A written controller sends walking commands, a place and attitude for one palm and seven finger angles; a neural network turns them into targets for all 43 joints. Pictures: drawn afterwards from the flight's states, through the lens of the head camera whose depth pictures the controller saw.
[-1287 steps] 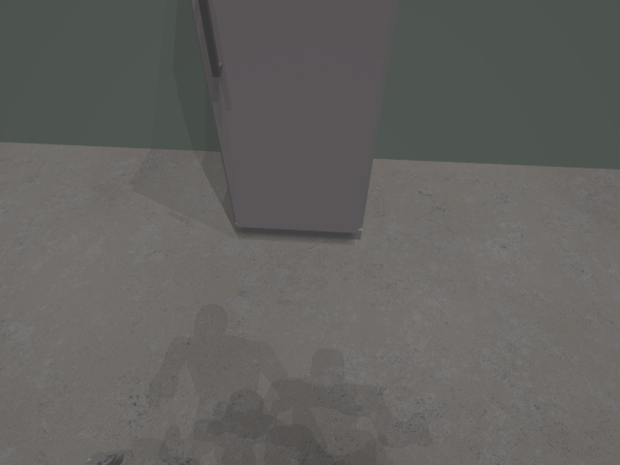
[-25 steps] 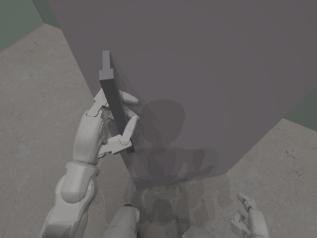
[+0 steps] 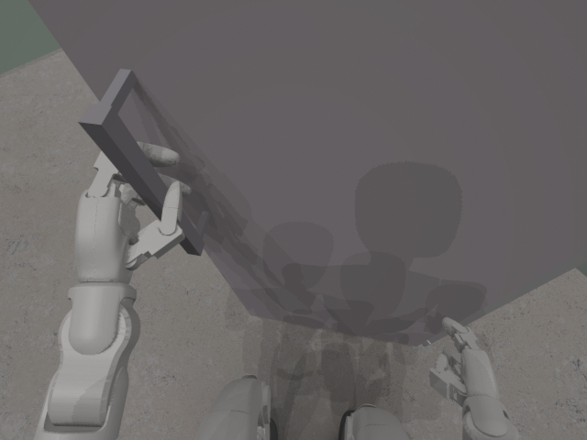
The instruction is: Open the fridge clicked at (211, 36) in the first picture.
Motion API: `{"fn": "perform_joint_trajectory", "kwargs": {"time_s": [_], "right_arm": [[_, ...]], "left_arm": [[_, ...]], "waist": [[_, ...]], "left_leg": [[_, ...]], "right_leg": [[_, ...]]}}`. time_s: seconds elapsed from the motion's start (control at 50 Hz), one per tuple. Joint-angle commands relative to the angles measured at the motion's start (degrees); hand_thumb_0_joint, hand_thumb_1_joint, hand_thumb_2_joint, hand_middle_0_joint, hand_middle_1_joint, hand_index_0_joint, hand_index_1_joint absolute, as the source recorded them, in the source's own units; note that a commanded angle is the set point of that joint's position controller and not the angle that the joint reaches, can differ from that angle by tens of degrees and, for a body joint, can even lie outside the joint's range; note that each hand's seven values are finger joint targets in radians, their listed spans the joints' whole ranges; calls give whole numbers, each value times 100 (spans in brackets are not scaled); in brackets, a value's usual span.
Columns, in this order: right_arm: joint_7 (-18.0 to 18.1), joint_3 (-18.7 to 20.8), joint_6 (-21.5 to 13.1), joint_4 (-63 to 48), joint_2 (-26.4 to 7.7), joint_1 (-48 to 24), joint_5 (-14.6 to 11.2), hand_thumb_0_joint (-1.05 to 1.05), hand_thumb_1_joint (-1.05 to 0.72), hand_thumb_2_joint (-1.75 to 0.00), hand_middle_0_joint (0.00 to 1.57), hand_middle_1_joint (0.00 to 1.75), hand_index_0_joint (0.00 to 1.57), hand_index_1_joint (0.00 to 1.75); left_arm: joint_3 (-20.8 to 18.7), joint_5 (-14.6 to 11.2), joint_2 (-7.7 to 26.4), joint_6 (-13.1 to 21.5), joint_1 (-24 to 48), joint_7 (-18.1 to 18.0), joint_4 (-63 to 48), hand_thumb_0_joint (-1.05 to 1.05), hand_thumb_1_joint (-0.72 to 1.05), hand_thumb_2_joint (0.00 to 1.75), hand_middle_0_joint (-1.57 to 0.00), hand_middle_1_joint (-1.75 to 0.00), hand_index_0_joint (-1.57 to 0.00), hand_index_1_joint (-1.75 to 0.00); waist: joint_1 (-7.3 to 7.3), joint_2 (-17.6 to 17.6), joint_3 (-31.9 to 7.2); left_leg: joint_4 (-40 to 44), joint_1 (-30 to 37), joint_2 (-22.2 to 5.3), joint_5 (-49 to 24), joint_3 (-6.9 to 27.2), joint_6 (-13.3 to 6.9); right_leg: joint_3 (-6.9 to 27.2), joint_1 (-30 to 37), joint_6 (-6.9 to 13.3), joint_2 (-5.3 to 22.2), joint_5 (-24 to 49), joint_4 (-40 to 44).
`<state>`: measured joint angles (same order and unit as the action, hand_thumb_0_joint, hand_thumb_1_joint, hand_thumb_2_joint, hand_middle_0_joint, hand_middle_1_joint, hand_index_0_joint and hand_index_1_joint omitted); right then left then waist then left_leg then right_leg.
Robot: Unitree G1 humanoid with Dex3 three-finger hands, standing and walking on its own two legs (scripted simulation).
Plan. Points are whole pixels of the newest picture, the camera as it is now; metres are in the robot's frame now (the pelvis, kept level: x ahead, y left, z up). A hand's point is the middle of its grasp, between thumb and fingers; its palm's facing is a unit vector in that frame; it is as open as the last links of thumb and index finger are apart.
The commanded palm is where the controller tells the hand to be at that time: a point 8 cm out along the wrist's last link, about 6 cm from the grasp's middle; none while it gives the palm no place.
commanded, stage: walk backward, drawing the door open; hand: left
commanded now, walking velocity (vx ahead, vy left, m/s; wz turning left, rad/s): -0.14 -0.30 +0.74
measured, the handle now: (167, 185) +0.37 +0.14 +0.13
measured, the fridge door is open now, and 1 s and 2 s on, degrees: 43 61 56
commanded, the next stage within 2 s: stop walking and hold the door back in 0.46 s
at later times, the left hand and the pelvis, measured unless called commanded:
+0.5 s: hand (169, 300) +0.24 +0.12 +0.14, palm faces +0.57 -0.76 -0.31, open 6.4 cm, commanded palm +0.18 +0.14 +0.14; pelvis +0.00 -0.18 +0.00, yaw +16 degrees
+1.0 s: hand (171, 346) +0.20 +0.10 +0.15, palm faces +0.65 -0.74 -0.18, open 5.3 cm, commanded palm +0.17 +0.13 +0.13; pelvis -0.07 -0.25 +0.00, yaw +26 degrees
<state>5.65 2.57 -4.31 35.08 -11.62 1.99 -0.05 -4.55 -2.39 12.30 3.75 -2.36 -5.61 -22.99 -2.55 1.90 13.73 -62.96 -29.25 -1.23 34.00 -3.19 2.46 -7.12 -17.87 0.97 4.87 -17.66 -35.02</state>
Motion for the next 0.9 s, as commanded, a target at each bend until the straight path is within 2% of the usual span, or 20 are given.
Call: {"fn": "perform_joint_trajectory", "kwargs": {"time_s": [0.0, 0.06, 0.08, 0.1, 0.16, 0.22, 0.34, 0.36, 0.38, 0.4, 0.42, 0.44, 0.46, 0.54, 0.66, 0.68, 0.72, 0.74, 0.8, 0.88], "right_arm": [[78, -88, -122, -994, -127, -62, 89, 0, -90, -90, 20, 30, 20, 30], [111, 25, -58, -1037, -345, 386, 27, 0, -90, -90, 20, 30, 20, 30], [82, 132, -116, -1171, -672, 272, 45, 0, -90, -90, 20, 30, 20, 30], [-57, 34, -193, -1094, -602, 258, 119, 0, -90, -90, 20, 30, 20, 30], [-135, 107, -262, -766, -582, 83, 53, 0, -90, -90, 20, 30, 20, 30], [-174, 133, -302, -736, -602, 341, -12, 0, -90, -90, 20, 30, 20, 30], [-164, 65, -390, -890, -671, 500, -133, 0, -90, -90, 20, 30, 20, 30], [-167, 7, -360, -891, -531, 489, -155, 0, -90, -90, 20, 30, 20, 30], [-157, -82, -322, -1013, -395, 359, -116, 0, -90, -90, 20, 30, 20, 30], [-144, -119, -316, -1015, -412, 347, -44, 0, -90, -90, 20, 30, 20, 30], [-155, 25, -332, -940, -575, 423, -36, 0, -90, -90, 20, 30, 20, 30], [-153, -47, -299, -865, -512, 206, -30, 0, -90, -90, 20, 30, 20, 30], [-163, -205, -246, -896, -295, 98, -27, 0, -90, -90, 20, 30, 20, 30], [-30, -162, -78, -845, -440, 13, -17, 0, -90, -90, 20, 30, 20, 30], [90, -119, -46, -570, -742, 391, -66, 0, -90, -90, 20, 30, 20, 30], [84, -74, -42, -543, -828, 457, -79, 0, -90, -90, 20, 30, 20, 30], [20, -44, -68, -688, -1089, 339, -153, 0, -90, -90, 20, 30, 20, 30], [-28, -158, -90, -614, -872, 323, -108, 0, -90, -90, 20, 30, 20, 30], [-60, -39, -172, -370, -910, 534, -191, 0, -90, -90, 20, 30, 20, 30], [-10, -125, -138, -272, -934, 573, -222, 0, -90, -90, 20, 30, 20, 30]], "left_arm": [[-404, -17, 676, 669, 995, -69, -1855, 0, 90, 90, -45, -140, -45, -140], [-147, -63, 565, 640, 1112, -65, -1973, 0, 90, 90, -45, -140, -45, -140], [-128, -124, 562, 719, 1219, -46, -2159, 0, 90, 90, -45, -140, -45, -140], [-192, 68, 689, 883, 1398, -11, -2117, 0, 90, 90, -45, -140, -45, -140], [-541, 161, 1046, 828, 1505, 28, -2153, 0, 90, 90, -45, -140, -45, -140], [-367, 64, 716, 573, 1346, 6, -1673, 0, 90, 90, -45, -140, -45, -140], [-1105, -40, 1290, 507, 1036, -155, -1042, 0, 90, 90, -45, -140, -45, -140], [-1130, -20, 1418, 536, 1145, -157, -1030, 0, 90, 90, -45, -140, -45, -140], [-1479, 15, 1899, 541, 1143, -194, -949, 0, 90, 90, -45, -140, -45, -140], [-1849, -29, 2157, 502, 723, -225, -627, 0, 90, 90, -45, -140, -45, -140], [-1958, -109, 2135, 480, 556, -258, -653, 0, 90, 90, -45, -140, -45, -140], [-1962, -58, 2075, 522, 542, -292, -705, 0, 90, 90, -45, -140, -45, -140], [-1861, -79, 1771, 635, 427, -333, -804, 0, 90, 90, -45, -140, -45, -140], [-1925, -120, 1890, 733, 627, -416, -870, 0, 90, 90, -45, -140, -45, -140], [-1066, -42, 1532, 710, 3136, -443, 862, 0, 90, 90, -45, -140, -45, -140], [-929, -60, 1483, 734, 3466, -419, 979, 0, 90, 90, -45, -140, -45, -140], [-386, -88, 1098, 821, 4122, -353, 1100, 0, 90, 90, -45, -140, -45, -140], [-283, -42, 1084, 887, 4423, -316, 1276, 0, 90, 90, -45, -140, -45, -140], [-276, 60, 1154, 771, 4938, -269, 2033, 0, 90, 90, -45, -140, -45, -140], [-55, -61, 978, 495, 5645, -168, 3319, 0, 90, 90, -45, -140, -45, -140]], "waist": [[253, -1466, -2801], [-91, -457, -3105], [37, 1046, -3118], [172, 1059, -3010], [173, 1170, -2744], [226, 1292, -2749], [268, 948, -2695], [197, 134, -2607], [196, -1261, -2484], [388, -1602, -2633], [354, -2098, -2861], [355, -1384, -2875], [327, -1072, -2865], [298, -1158, -2710], [226, -805, -2757], [176, -458, -2796], [326, 1681, -2505], [214, 2273, -2687], [147, 1003, -2469], [221, 663, -2540]], "left_leg": [[2011, 489, -4, -568, -520, -67], [4126, 2961, -458, -2975, -30, -344], [4330, 4297, -2349, -6285, 2515, -1245], [4193, 4340, -3213, -7564, 3593, -1863], [3878, 3998, -2403, -6551, 2223, -1456], [3833, 3109, -1651, -5771, 920, -940], [3014, 2356, -930, -4049, 509, -511], [2408, 1910, -491, -3087, 381, -284], [1383, 752, 67, -678, 3, -24], [-131, 196, 294, 402, 330, -49], [-909, 0, 151, 472, 747, -37], [-1092, -221, 33, 254, 723, -16], [-960, -443, -14, 148, 581, 29], [709, 352, -77, -90, 169, -16], [3223, 1522, 74, -1415, 112, -230], [3898, 2097, -37, -1955, 159, -313], [4220, 2341, -1669, -3698, 2015, -1122], [4611, 2619, -2062, -3731, 2627, -1348], [4252, 2649, -1605, -3323, 1884, -1292], [4414, 2244, -1236, -1857, 1349, -1089]], "right_leg": [[366, 2001, 850, 1135, 4646, 281], [-10, 429, 242, 795, 3354, -1235], [-30, -1460, -373, -147, 157, -2485], [820, -1973, -431, -255, -1716, -3106], [1084, -2139, -354, -117, -938, -3035], [726, -746, -424, -214, -301, -1484], [44, 916, -592, -661, 955, 1229], [379, 1220, -496, -207, 1832, 1659], [1400, 1518, -44, 912, 3586, 1502], [2008, 1310, 535, 1769, 4384, 1401], [2251, 1558, 738, 1938, 4777, 1105], [2015, 1864, 939, 1921, 5241, 744], [1352, 2221, 941, 1795, 5177, 618], [801, 1627, 806, 1589, 4397, 735], [1229, 1094, 449, 1509, 2587, 803], [1105, 772, 230, 1234, 2026, 520], [353, -252, -355, -52, 7, -584], [552, -849, -292, -115, -1388, -1571], [768, -910, -312, -240, -671, -1820], [390, -77, -341, -459, -571, -791]]}}
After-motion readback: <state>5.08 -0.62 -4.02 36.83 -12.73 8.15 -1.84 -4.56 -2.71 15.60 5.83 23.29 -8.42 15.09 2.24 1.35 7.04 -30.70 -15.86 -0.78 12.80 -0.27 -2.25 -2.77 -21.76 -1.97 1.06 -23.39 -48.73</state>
